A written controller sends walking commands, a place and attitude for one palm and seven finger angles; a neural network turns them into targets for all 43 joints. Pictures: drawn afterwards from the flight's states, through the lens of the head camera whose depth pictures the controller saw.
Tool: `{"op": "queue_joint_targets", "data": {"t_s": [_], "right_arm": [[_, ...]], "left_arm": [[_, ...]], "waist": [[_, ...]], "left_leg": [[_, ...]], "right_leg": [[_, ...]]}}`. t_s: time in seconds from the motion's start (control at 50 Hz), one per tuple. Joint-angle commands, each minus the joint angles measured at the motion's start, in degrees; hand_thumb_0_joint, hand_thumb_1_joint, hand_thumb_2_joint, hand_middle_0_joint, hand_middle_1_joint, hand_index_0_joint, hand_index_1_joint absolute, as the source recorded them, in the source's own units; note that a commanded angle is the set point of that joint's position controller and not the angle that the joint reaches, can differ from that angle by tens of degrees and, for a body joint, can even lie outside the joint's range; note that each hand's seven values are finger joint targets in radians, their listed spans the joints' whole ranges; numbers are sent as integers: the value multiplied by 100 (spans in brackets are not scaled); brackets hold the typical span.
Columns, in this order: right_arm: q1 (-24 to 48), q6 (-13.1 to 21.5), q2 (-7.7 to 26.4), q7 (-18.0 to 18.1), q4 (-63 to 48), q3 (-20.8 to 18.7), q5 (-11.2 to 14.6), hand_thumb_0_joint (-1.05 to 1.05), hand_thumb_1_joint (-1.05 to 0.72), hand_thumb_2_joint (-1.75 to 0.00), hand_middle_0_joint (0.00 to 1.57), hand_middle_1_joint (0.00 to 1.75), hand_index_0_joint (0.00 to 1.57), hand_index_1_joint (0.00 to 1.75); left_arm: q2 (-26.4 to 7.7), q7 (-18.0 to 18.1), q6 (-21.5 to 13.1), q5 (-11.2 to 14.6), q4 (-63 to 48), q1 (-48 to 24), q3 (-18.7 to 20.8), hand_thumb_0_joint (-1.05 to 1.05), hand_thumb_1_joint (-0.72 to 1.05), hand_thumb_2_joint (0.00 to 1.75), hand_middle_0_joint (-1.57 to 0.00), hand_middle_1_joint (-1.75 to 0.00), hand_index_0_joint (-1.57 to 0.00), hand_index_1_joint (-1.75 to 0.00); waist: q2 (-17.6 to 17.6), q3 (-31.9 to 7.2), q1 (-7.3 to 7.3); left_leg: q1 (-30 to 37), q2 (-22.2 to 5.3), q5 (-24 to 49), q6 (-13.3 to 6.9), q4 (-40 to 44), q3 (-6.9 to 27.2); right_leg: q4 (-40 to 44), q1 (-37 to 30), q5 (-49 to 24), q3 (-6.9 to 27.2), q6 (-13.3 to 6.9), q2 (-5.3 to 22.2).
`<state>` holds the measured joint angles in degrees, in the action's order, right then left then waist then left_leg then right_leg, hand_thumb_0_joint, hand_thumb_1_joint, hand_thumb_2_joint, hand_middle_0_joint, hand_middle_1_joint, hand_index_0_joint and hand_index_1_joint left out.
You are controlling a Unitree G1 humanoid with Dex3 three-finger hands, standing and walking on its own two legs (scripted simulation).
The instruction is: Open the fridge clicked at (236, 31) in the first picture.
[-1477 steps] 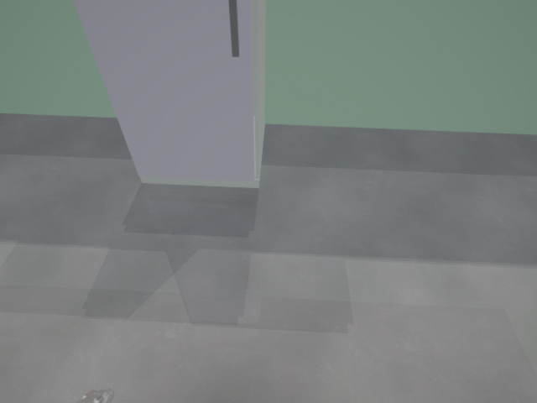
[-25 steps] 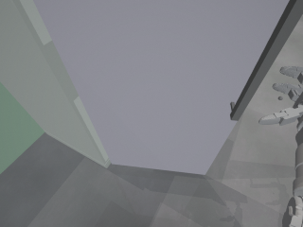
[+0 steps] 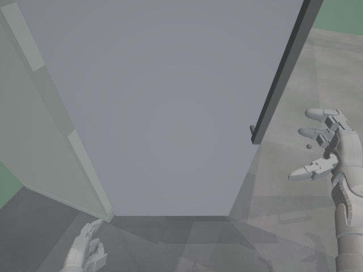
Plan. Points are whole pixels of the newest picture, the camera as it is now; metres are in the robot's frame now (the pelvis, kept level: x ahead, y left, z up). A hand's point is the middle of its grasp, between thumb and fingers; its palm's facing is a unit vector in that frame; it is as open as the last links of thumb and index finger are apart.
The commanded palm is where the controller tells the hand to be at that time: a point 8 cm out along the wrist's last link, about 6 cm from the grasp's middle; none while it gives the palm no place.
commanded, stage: slip the hand off the handle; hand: right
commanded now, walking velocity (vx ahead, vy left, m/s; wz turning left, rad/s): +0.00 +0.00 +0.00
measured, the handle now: (274, 82) +0.51 -0.20 +0.19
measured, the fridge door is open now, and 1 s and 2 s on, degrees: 69 69 69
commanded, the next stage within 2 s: draw the hand back to the body in 0.02 s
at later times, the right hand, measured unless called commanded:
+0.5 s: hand (325, 162) +0.30 -0.25 +0.15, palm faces +0.20 +0.98 +0.00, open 14.7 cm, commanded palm +0.25 -0.29 +0.16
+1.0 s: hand (355, 193) +0.23 -0.27 +0.16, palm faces +0.47 +0.84 -0.25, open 12.2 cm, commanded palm +0.18 -0.30 +0.17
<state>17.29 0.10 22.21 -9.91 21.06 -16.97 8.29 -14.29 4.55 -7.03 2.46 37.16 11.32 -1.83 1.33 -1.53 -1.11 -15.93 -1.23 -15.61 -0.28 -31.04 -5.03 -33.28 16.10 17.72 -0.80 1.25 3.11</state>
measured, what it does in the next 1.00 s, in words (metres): stands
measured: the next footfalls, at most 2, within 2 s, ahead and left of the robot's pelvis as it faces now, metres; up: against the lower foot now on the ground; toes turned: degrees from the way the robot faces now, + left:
none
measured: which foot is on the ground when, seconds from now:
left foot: down 0.00-1.00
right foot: down 0.00-1.00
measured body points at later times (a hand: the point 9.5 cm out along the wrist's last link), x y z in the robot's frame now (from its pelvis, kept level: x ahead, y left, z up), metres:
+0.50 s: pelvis -0.01 +0.01 +0.00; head -0.03 +0.02 +0.45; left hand +0.16 +0.25 -0.08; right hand +0.28 -0.30 +0.15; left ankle +0.01 +0.12 -0.73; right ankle +0.00 -0.13 -0.73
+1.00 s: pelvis -0.01 +0.00 +0.01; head -0.03 +0.01 +0.46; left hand +0.18 +0.22 -0.07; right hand +0.20 -0.31 +0.17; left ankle +0.01 +0.12 -0.73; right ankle +0.00 -0.13 -0.73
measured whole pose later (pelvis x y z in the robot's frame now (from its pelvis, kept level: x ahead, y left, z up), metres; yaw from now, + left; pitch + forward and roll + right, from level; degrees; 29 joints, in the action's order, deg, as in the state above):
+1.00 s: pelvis -0.01 +0.00 +0.01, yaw +1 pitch -7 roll +0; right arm -11.8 3.1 17.7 7.1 -9.1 -17.3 4.3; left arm -12.4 5.1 -10.4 -0.6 40.8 10.2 -2.4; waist 2.2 2.8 -4.4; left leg -3.5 -0.9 -10.7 -0.1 -20.7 -3.9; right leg -22.3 2.9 12.8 -2.2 1.2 2.8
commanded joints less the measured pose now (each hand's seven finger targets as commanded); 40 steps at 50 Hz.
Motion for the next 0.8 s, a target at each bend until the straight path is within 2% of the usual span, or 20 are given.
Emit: {"op": "queue_joint_targets", "data": {"t_s": [0.0,0.02,0.06,0.12,0.14,0.16,0.2,0.24,0.26,0.3,0.34,0.44,0.5,0.58,0.62,0.64,0.66,0.68,0.76,0.78], "right_arm": [[1603,345,1366,98,-1662,-518,92,0,55,-20,25,115,25,115],[1649,357,1410,101,-1655,-558,110,0,55,-20,25,115,25,115],[1935,408,1439,118,-1862,-529,99,0,55,-20,25,115,25,115],[2002,402,1442,80,-1558,-513,110,0,55,-20,25,115,25,115],[2163,76,953,-183,-1348,-749,1233,0,55,-20,25,115,25,115],[2333,-91,1233,-352,-1439,-800,1301,0,55,-20,25,115,25,115],[2042,-327,1464,-321,-1558,-800,927,0,55,-20,25,115,25,115],[1515,-388,1384,-139,-1640,-735,609,0,55,-20,25,115,25,115],[1273,-396,1144,-124,-1753,-584,636,0,55,-20,25,115,25,115],[944,-392,1229,-132,-1985,-834,816,0,55,-20,25,115,25,115],[766,-415,1298,-160,-2045,-995,933,0,55,-20,25,115,25,115],[497,-504,1394,-106,-2548,-1158,904,0,55,-20,25,115,25,115],[399,-507,1136,-113,-2986,-940,919,0,55,-20,25,115,25,115],[180,-547,1174,-157,-3125,-986,961,0,44,-25,25,109,25,109],[136,-601,996,-201,-3304,-823,976,0,37,-29,24,104,24,104],[24,-111,1654,671,-3659,-1054,212,0,33,-31,24,102,24,102],[-536,58,1060,1015,-3420,-753,105,0,30,-32,24,100,24,100],[-881,170,710,1221,-3448,-473,-13,0,26,-34,24,98,24,98],[-1124,499,920,1614,-3981,-637,-251,0,12,-41,24,89,24,89],[-1206,542,785,1653,-4009,-529,-291,0,8,-43,23,87,23,87]], "left_arm": [[-759,108,-309,15,-736,-357,274,0,90,90,-20,-30,-20,-30],[-759,122,-323,21,-706,-366,268,0,90,90,-20,-30,-20,-30],[-749,149,-359,14,-679,-402,259,0,90,90,-20,-30,-20,-30],[-764,211,-393,20,-562,-399,248,0,90,90,-20,-30,-20,-30],[-790,293,-434,175,-549,-549,226,0,90,90,-20,-30,-20,-30],[-813,366,-493,203,-510,-620,209,0,90,90,-20,-30,-20,-30],[-765,390,-552,156,-577,-638,160,0,90,90,-20,-30,-20,-30],[-738,329,-559,122,-618,-576,169,0,90,90,-20,-30,-20,-30],[-719,294,-577,127,-668,-588,171,0,90,90,-20,-30,-20,-30],[-761,280,-600,137,-711,-601,209,0,90,90,-20,-30,-20,-30],[-774,290,-619,149,-719,-655,206,0,90,90,-20,-30,-20,-30],[-760,302,-681,132,-747,-774,191,0,90,90,-20,-30,-20,-30],[-707,320,-747,142,-793,-838,165,0,90,90,-20,-30,-20,-30],[-740,385,-831,132,-713,-851,152,0,90,90,-20,-30,-20,-30],[-708,400,-866,135,-736,-921,119,0,90,90,-20,-30,-20,-30],[-709,320,-960,-108,-712,-793,168,0,90,90,-20,-30,-20,-30],[-654,286,-968,-165,-623,-825,137,0,90,90,-20,-30,-20,-30],[-617,244,-944,-161,-600,-772,147,0,90,90,-20,-30,-20,-30],[-667,169,-825,-218,-561,-789,233,0,90,90,-20,-30,-20,-30],[-615,165,-796,-228,-571,-815,224,0,90,90,-20,-30,-20,-30]], "waist": [[211,-1272,29],[86,-1149,62],[285,-1165,100],[101,-932,168],[-164,-1164,72],[-160,-1162,56],[447,-1144,-44],[490,-1029,-71],[354,-974,-69],[16,-1102,-130],[-244,-974,-150],[30,-820,-182],[338,-726,-159],[214,-592,-148],[344,-548,-152],[431,-182,-195],[415,-67,-142],[140,-41,-125],[72,-442,-174],[162,-394,-184]], "left_leg": [[711,188,1426,-52,331,259],[678,191,1367,-39,350,255],[647,183,1289,-37,390,285],[508,175,991,-13,500,318],[918,146,917,-70,707,402],[1012,103,992,-45,734,453],[893,98,1074,-41,669,410],[885,134,1097,-55,627,321],[881,132,1154,-48,625,292],[1016,146,1275,-31,601,283],[1000,154,1083,-5,650,307],[956,132,865,3,714,381],[890,161,827,-11,768,335],[872,192,755,-9,823,283],[851,201,713,-14,851,242],[768,118,587,-32,1167,337],[779,138,571,-34,1171,231],[866,155,617,-17,1161,182],[1246,198,929,-17,1195,221],[1281,202,889,-21,1212,208]], "right_leg": [[465,-365,-1305,-9,-202,-343],[480,-306,-1235,0,-196,-333],[489,-354,-1188,-9,-195,-337],[519,-289,-909,-28,-205,-344],[595,-361,-796,30,-204,-386],[618,-434,-821,26,-209,-358],[670,-464,-957,2,-220,-391],[713,-459,-1051,8,-212,-380],[750,-466,-1081,13,-212,-361],[746,-481,-1145,18,-212,-350],[753,-445,-1024,3,-224,-336],[780,-482,-938,-45,-226,-340],[838,-607,-934,-37,-214,-347],[891,-655,-906,14,-222,-332],[945,-713,-891,32,-213,-341],[980,-639,-856,-141,-191,-352],[1070,-630,-793,-129,-171,-366],[1157,-683,-812,-135,-172,-325],[1317,-975,-1107,-204,-203,-278],[1374,-980,-1104,-204,-192,-275]]}}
